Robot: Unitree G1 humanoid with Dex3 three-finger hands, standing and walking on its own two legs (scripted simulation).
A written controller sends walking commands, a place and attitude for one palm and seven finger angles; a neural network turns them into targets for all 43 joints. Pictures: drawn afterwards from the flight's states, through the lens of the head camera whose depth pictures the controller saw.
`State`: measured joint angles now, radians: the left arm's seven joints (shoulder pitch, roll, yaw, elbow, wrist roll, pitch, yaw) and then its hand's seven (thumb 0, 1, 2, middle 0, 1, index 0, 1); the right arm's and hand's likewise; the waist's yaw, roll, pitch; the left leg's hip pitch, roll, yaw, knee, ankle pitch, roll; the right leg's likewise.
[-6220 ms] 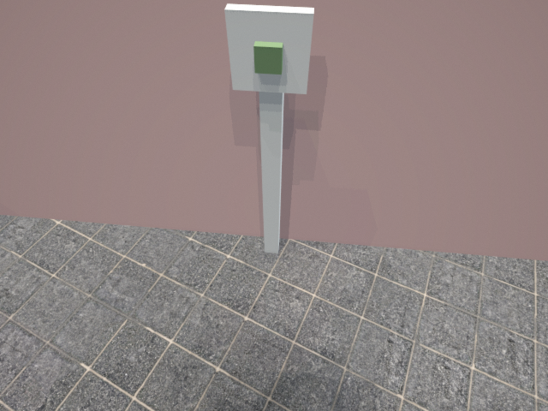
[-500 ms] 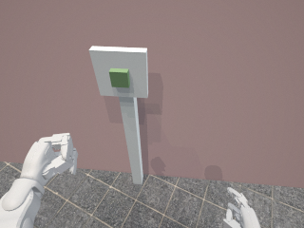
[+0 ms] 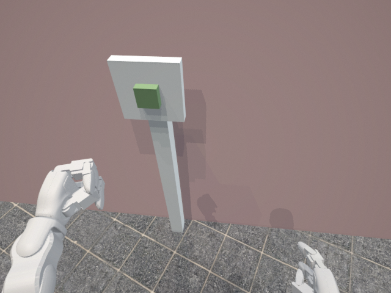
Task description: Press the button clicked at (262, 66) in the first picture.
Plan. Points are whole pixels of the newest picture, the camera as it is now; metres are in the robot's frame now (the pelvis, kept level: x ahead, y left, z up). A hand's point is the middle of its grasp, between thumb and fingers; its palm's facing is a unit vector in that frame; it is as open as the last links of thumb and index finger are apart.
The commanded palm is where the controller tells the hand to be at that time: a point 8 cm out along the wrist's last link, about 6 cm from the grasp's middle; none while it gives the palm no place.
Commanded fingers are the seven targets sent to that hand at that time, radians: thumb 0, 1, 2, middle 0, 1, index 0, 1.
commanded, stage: aim a knuckle at the button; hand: left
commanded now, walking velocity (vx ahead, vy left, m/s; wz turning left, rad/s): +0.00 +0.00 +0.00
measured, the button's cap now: (148, 95) +0.55 +0.18 +0.13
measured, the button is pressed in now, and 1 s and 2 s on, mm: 0 0 0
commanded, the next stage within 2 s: press the button with the knuckle in 1.74 s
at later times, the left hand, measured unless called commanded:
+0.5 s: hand (133, 162) +0.34 +0.17 +0.11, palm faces -0.03 -1.00 -0.03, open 3.1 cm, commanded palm +0.33 +0.22 +0.11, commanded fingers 0.00 0.90 0.90 -1.30 -1.50 -1.30 -1.50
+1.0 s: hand (156, 132) +0.44 +0.14 +0.10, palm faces -0.02 -1.00 -0.01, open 3.1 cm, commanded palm +0.42 +0.19 +0.10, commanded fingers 0.00 0.90 0.90 -1.30 -1.50 -1.30 -1.50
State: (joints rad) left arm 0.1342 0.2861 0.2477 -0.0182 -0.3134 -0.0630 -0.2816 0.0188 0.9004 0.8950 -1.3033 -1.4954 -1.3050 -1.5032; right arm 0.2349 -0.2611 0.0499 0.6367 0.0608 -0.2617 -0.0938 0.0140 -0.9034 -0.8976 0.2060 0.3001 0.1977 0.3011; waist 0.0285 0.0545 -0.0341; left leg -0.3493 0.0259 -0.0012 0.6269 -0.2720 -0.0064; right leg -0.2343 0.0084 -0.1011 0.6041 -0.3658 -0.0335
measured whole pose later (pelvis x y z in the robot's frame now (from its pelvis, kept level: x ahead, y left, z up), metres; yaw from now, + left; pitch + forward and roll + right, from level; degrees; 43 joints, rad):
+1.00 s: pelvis +0.01 +0.01 -0.01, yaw -3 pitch +7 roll +0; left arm -0.58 0.25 0.19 0.75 -0.15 -0.21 -0.07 0.02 0.90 0.89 -1.30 -1.50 -1.30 -1.50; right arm 0.31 -0.25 0.01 0.68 0.04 -0.04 -0.03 0.01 -0.91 -0.90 0.21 0.30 0.20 0.30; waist -0.07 0.01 -0.05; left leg -0.49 0.03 0.05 0.68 -0.30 0.01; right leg -0.41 0.00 -0.05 0.68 -0.38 -0.02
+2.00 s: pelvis +0.00 +0.01 -0.01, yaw -3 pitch +8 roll -1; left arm -0.69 0.29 0.24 0.92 -0.15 -0.27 -0.08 0.02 0.90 0.90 -1.30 -1.50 -1.30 -1.50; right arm 0.34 -0.25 0.01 0.67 0.04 0.00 -0.02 0.01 -0.91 -0.90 0.21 0.30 0.20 0.30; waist -0.08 0.02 -0.07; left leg -0.55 0.04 0.05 0.72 -0.31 0.01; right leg -0.46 0.01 -0.05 0.71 -0.39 -0.02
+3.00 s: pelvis -0.01 +0.02 -0.02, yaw -2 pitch +13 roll -2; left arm -1.00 0.42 0.30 1.26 -0.08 -0.33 -0.09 0.01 0.78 0.94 -1.30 -1.50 -1.34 -1.50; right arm 0.41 -0.28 0.02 0.71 0.01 -0.01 -0.01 0.01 -0.91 -0.90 0.21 0.30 0.20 0.30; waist -0.17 0.02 -0.07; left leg -0.74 0.05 0.02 0.81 -0.31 0.01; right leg -0.63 0.02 -0.07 0.78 -0.39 -0.02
